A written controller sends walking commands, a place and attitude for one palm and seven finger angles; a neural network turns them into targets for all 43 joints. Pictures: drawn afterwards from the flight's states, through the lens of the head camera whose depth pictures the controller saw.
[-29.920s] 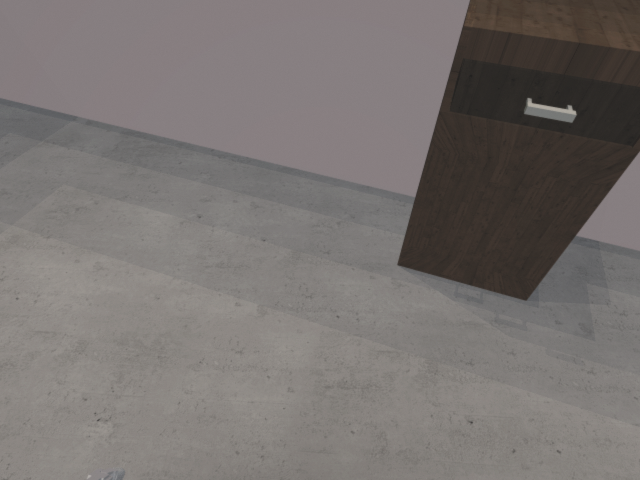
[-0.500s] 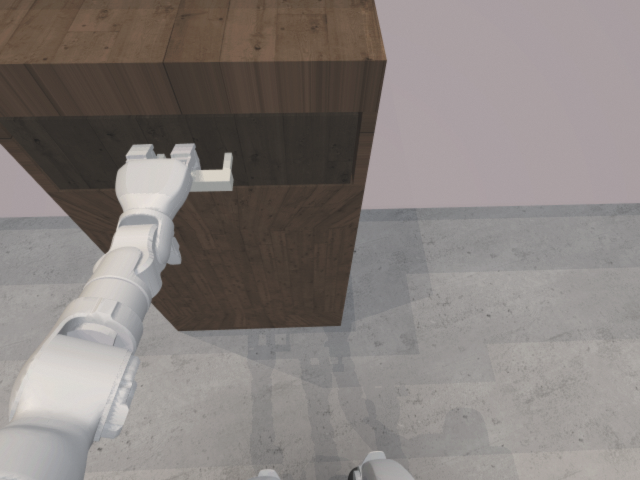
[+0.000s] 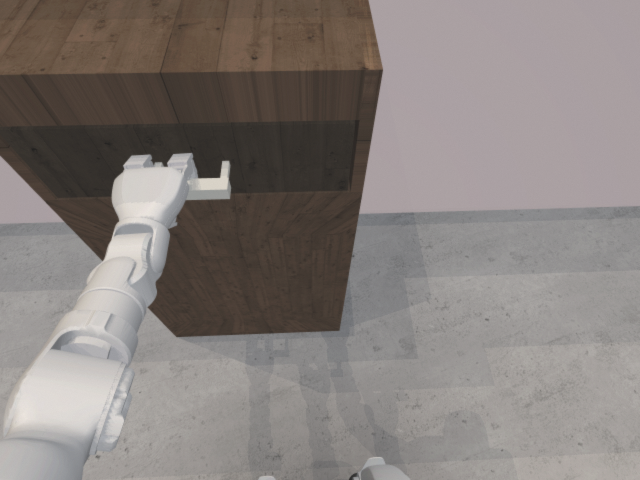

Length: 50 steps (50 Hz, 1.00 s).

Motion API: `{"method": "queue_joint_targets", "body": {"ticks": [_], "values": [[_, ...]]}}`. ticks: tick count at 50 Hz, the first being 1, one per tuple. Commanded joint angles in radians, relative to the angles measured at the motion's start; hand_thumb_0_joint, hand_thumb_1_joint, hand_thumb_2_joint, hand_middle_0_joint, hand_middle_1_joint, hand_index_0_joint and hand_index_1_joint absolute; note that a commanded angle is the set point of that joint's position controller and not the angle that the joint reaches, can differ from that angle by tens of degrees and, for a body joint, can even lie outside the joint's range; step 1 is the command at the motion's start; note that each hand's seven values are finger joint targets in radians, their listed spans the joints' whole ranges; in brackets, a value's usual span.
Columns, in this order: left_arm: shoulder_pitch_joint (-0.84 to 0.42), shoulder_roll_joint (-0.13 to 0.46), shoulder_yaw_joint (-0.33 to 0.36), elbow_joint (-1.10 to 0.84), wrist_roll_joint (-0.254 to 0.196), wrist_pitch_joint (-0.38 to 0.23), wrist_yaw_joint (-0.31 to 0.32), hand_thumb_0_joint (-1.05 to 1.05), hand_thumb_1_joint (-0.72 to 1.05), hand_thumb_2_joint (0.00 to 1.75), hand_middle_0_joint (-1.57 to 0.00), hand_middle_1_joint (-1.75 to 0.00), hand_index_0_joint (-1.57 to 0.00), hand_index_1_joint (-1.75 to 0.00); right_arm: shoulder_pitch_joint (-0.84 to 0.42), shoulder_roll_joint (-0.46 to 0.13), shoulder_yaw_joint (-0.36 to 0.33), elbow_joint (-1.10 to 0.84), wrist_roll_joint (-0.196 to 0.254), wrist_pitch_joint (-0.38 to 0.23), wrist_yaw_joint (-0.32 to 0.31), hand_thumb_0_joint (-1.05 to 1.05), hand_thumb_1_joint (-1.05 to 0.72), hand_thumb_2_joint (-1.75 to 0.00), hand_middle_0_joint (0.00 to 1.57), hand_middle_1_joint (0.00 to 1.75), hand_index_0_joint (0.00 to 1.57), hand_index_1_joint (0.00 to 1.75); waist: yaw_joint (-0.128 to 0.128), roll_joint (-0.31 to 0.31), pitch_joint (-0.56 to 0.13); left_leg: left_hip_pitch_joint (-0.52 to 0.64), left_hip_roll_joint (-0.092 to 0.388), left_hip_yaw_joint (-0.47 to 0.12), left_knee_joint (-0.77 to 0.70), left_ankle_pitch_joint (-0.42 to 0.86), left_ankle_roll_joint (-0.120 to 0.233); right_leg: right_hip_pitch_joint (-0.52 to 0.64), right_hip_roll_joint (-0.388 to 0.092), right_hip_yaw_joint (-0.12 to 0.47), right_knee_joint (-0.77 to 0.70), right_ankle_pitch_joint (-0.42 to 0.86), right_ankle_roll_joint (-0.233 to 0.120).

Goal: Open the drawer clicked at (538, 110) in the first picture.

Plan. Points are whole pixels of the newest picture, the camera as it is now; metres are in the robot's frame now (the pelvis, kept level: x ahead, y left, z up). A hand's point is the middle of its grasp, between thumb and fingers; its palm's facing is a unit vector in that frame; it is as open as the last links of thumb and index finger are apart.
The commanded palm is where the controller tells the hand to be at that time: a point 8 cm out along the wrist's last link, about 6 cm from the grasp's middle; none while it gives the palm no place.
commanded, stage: close the thumb around the handle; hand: left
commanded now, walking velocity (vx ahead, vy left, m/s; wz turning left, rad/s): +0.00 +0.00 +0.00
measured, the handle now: (190, 178) +0.51 +0.18 +0.04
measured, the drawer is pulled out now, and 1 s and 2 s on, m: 0.00 0.10 0.20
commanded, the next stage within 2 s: pull the drawer open in 0.02 s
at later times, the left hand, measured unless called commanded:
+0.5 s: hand (162, 239) +0.43 +0.21 +0.01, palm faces -0.01 -0.05 -1.00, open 5.4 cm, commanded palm +0.39 +0.20 +0.07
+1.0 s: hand (153, 284) +0.36 +0.21 +0.01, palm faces -0.01 -0.05 -1.00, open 5.4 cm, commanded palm +0.32 +0.20 +0.07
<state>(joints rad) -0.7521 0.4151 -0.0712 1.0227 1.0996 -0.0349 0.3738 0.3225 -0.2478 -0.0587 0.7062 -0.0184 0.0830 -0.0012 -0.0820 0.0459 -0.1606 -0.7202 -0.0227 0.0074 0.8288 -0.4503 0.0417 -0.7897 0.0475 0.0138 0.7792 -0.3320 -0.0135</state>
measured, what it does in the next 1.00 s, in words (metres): stands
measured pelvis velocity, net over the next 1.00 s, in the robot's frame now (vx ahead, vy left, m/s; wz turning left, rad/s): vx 0.00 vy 0.00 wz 0.00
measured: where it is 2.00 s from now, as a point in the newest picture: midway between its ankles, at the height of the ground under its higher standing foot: outside the picture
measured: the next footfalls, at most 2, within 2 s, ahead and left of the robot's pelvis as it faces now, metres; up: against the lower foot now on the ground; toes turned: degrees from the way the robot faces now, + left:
none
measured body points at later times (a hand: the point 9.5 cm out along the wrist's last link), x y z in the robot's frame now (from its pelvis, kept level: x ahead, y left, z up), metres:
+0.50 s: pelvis +0.01 +0.01 +0.01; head +0.08 +0.00 +0.45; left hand +0.42 +0.21 +0.07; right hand +0.07 -0.26 -0.12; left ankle -0.04 +0.09 -0.70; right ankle +0.01 -0.11 -0.70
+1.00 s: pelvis +0.00 +0.00 +0.01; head +0.04 -0.02 +0.46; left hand +0.35 +0.21 +0.07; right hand +0.14 -0.25 -0.11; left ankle -0.04 +0.09 -0.70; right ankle +0.01 -0.11 -0.70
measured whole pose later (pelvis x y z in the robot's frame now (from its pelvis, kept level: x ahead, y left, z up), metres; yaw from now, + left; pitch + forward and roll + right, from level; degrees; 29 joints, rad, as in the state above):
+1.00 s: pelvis +0.00 +0.00 +0.01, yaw +0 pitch +12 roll +0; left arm -0.33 0.33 -0.13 0.61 1.09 0.01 0.37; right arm 0.20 -0.23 -0.05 0.65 0.00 0.09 -0.01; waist 0.01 0.05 -0.14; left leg -0.54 -0.03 0.01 0.75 -0.42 0.04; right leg -0.62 0.04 0.02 0.73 -0.32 -0.02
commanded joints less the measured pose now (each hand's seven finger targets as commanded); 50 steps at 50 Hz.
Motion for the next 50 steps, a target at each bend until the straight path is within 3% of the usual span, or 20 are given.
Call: {"method": "queue_joint_targets", "body": {"ticks": [1, 2, 5, 8, 10, 14, 16, 18, 22, 24, 26, 29, 31, 35, 36, 38, 41, 44, 46, 50], "values": [[-0.358, 0.203, 0.059, -0.185, 0.006, -0.008, 0.035, 0.00, 0.90, 0.90, -0.40, -1.35, -0.40, -1.35, 0.110, -0.149, -0.055, -0.063, 0.004, -0.014, -0.012, 0.00, -0.90, -0.90, 0.20, 0.30, 0.20, 0.30, -0.008, -0.009, -0.410, 0.205, 0.007, -0.007, -0.066, 0.548, -0.018, 0.296, 0.003, -0.013, -0.044, 0.404, -0.026], [-0.361, 0.179, 0.040, -0.193, 0.003, -0.008, 0.036, 0.00, 0.90, 0.90, -0.40, -1.35, -0.40, -1.35, 0.106, -0.147, -0.054, -0.066, 0.003, -0.016, -0.010, 0.00, -0.90, -0.90, 0.20, 0.30, 0.20, 0.30, -0.011, 0.001, -0.402, 0.210, 0.007, -0.006, -0.068, 0.548, -0.017, 0.290, 0.004, -0.014, -0.049, 0.400, -0.026], [-0.359, 0.206, 0.061, -0.203, 0.008, -0.008, 0.040, 0.00, 0.90, 0.90, -0.40, -1.35, -0.40, -1.35, 0.109, -0.150, -0.055, -0.061, 0.004, -0.013, -0.011, 0.00, -0.90, -0.90, 0.20, 0.30, 0.20, 0.30, -0.005, 0.007, -0.415, 0.222, 0.011, -0.012, -0.068, 0.585, -0.021, 0.289, 0.004, -0.016, -0.041, 0.408, -0.027], [-0.312, 0.170, 0.045, -0.199, 0.005, -0.003, 0.041, 0.00, 0.90, 0.90, -0.40, -1.35, -0.40, -1.35, 0.104, -0.147, -0.058, -0.065, 0.003, -0.012, -0.007, 0.00, -0.90, -0.90, 0.20, 0.30, 0.20, 0.30, 0.001, 0.009, -0.400, 0.239, 0.014, -0.008, -0.071, 0.590, -0.023, 0.284, 0.007, -0.019, -0.051, 0.398, -0.028], [-0.249, 0.200, 0.078, -0.223, -0.002, -0.007, 0.037, 0.00, 0.90, 0.90, -0.40, -1.35, -0.40, -1.35, 0.094, -0.147, -0.057, -0.078, 0.004, -0.009, -0.006, 0.00, -0.90, -0.90, 0.20, 0.30, 0.20, 0.30, 0.029, 0.012, -0.441, 0.238, 0.012, -0.004, -0.076, 0.618, -0.021, 0.335, 0.004, -0.013, -0.045, 0.432, -0.028], [-0.142, 0.202, 0.094, -0.294, -0.009, -0.013, 0.029, 0.00, 0.90, 0.90, -0.40, -1.35, -0.40, -1.35, 0.070, -0.146, -0.056, -0.096, 0.008, -0.002, -0.005, 0.00, -0.90, -0.90, 0.20, 0.30, 0.20, 0.30, 0.050, -0.002, -0.437, 0.242, 0.016, -0.006, -0.087, 0.672, -0.022, 0.377, 0.002, -0.007, -0.052, 0.475, -0.030], [-0.091, 0.157, 0.062, -0.317, -0.008, -0.008, 0.031, 0.00, 0.90, 0.90, -0.40, -1.35, -0.40, -1.35, 0.055, -0.142, -0.058, -0.104, 0.015, -0.002, -0.003, 0.00, -0.90, -0.90, 0.20, 0.30, 0.20, 0.30, 0.045, -0.008, -0.392, 0.254, 0.020, -0.005, -0.096, 0.663, -0.023, 0.355, 0.005, -0.012, -0.063, 0.455, -0.028], [-0.068, 0.153, 0.061, -0.384, -0.007, -0.003, 0.039, 0.00, 0.90, 0.90, -0.40, -1.35, -0.40, -1.35, 0.041, -0.142, -0.059, -0.114, 0.016, -0.003, 0.000, 0.00, -0.90, -0.90, 0.20, 0.30, 0.20, 0.30, 0.053, 0.015, -0.404, 0.281, 0.023, -0.008, -0.099, 0.689, -0.025, 0.358, 0.006, -0.014, -0.065, 0.453, -0.029], [0.004, 0.119, 0.046, -0.425, -0.014, 0.023, 0.046, 0.00, 0.90, 0.90, -0.40, -1.35, -0.40, -1.35, 0.018, -0.138, -0.059, -0.118, 0.019, -0.004, 0.001, 0.00, -0.90, -0.90, 0.20, 0.30, 0.20, 0.30, 0.051, -0.015, -0.364, 0.293, 0.027, -0.012, -0.107, 0.696, -0.029, 0.357, 0.006, -0.020, -0.074, 0.448, -0.028], [0.012, 0.164, 0.082, -0.476, -0.013, 0.027, 0.052, 0.00, 0.90, 0.90, -0.40, -1.35, -0.40, -1.35, 0.003, -0.141, -0.060, -0.121, 0.019, -0.002, -0.003, 0.00, -0.90, -0.90, 0.20, 0.30, 0.20, 0.30, 0.061, -0.012, -0.385, 0.304, 0.025, -0.013, -0.113, 0.703, -0.030, 0.385, 0.004, -0.012, -0.075, 0.457, -0.031], [0.010, 0.093, 0.020, -0.509, -0.009, 0.036, 0.053, 0.00, 0.90, 0.90, -0.40, -1.35, -0.40, -1.35, -0.011, -0.133, -0.057, -0.123, 0.020, -0.005, -0.002, 0.00, -0.90, -0.90, 0.20, 0.30, 0.20, 0.30, 0.049, 0.010, -0.362, 0.336, 0.031, -0.020, -0.114, 0.727, -0.038, 0.350, 0.004, -0.024, -0.075, 0.441, -0.029], [0.066, 0.098, 0.032, -0.557, -0.014, 0.049, 0.054, 0.00, 0.90, 0.90, -0.40, -1.35, -0.40, -1.35, -0.036, -0.132, -0.055, -0.134, 0.021, -0.005, -0.001, 0.00, -0.90, -0.90, 0.20, 0.30, 0.20, 0.30, 0.064, 0.018, -0.362, 0.356, 0.031, -0.024, -0.115, 0.751, -0.044, 0.358, 0.004, -0.024, -0.079, 0.434, -0.033], [0.050, 0.063, -0.002, -0.546, -0.011, 0.059, 0.052, 0.00, 0.90, 0.90, -0.40, -1.35, -0.40, -1.35, -0.046, -0.128, -0.053, -0.128, 0.022, -0.005, -0.003, 0.00, -0.90, -0.90, 0.20, 0.30, 0.20, 0.30, 0.048, -0.010, -0.319, 0.353, 0.031, -0.025, -0.120, 0.699, -0.044, 0.334, 0.004, -0.030, -0.085, 0.405, -0.029], [0.043, 0.103, 0.019, -0.560, 0.007, 0.062, 0.052, 0.00, 0.90, 0.90, -0.40, -1.35, -0.40, -1.35, -0.072, -0.125, -0.046, -0.136, 0.019, -0.006, -0.014, 0.00, -0.90, -0.90, 0.20, 0.30, 0.20, 0.30, 0.065, -0.001, -0.324, 0.349, 0.023, -0.020, -0.134, 0.641, -0.044, 0.356, -0.002, -0.024, -0.088, 0.379, -0.034], [0.032, 0.045, -0.032, -0.568, 0.000, 0.063, 0.047, 0.00, 0.90, 0.90, -0.40, -1.35, -0.40, -1.35, -0.084, -0.120, -0.043, -0.141, 0.021, -0.008, -0.013, 0.00, -0.90, -0.90, 0.20, 0.30, 0.20, 0.30, 0.051, 0.010, -0.306, 0.352, 0.020, -0.017, -0.133, 0.622, -0.043, 0.342, -0.002, -0.026, -0.094, 0.372, -0.034], [0.071, 0.065, -0.010, -0.558, 0.002, 0.059, 0.045, 0.00, 0.90, 0.90, -0.40, -1.35, -0.40, -1.35, -0.093, -0.119, -0.041, -0.145, 0.022, -0.009, -0.017, 0.00, -0.90, -0.90, 0.20, 0.30, 0.20, 0.30, 0.067, -0.023, -0.302, 0.333, 0.016, -0.017, -0.140, 0.592, -0.041, 0.359, -0.001, -0.024, -0.093, 0.358, -0.036], [0.041, 0.050, -0.027, -0.560, -0.002, 0.053, 0.040, 0.00, 0.90, 0.90, -0.40, -1.35, -0.40, -1.35, -0.105, -0.116, -0.038, -0.146, 0.023, -0.015, -0.020, 0.00, -0.90, -0.90, 0.20, 0.30, 0.20, 0.30, 0.055, -0.024, -0.265, 0.325, 0.012, -0.016, -0.145, 0.529, -0.038, 0.340, -0.003, -0.026, -0.102, 0.324, -0.036], [0.092, 0.080, 0.002, -0.605, -0.002, 0.039, 0.038, 0.00, 0.90, 0.90, -0.40, -1.35, -0.40, -1.35, -0.120, -0.116, -0.037, -0.162, 0.021, -0.020, -0.025, 0.00, -0.90, -0.90, 0.20, 0.30, 0.20, 0.30, 0.081, -0.022, -0.318, 0.325, 0.004, -0.011, -0.148, 0.532, -0.034, 0.394, -0.004, -0.013, -0.100, 0.346, -0.040], [0.121, 0.031, -0.036, -0.609, -0.009, 0.037, 0.034, 0.00, 0.90, 0.90, -0.40, -1.35, -0.40, -1.35, -0.128, -0.109, -0.033, -0.168, 0.022, -0.024, -0.024, 0.00, -0.90, -0.90, 0.20, 0.30, 0.20, 0.30, 0.073, -0.035, -0.285, 0.314, 0.005, -0.009, -0.146, 0.523, -0.032, 0.378, -0.006, -0.018, -0.100, 0.343, -0.036], [0.221, 0.069, 0.007, -0.660, -0.013, 0.031, 0.035, 0.00, 0.90, 0.90, -0.40, -1.35, -0.40, -1.35, -0.147, -0.109, -0.032, -0.178, 0.021, -0.030, -0.023, 0.00, -0.90, -0.90, 0.20, 0.30, 0.20, 0.30, 0.096, -0.025, -0.298, 0.308, 0.000, -0.001, -0.152, 0.512, -0.030, 0.416, -0.008, -0.003, -0.103, 0.360, -0.037]]}}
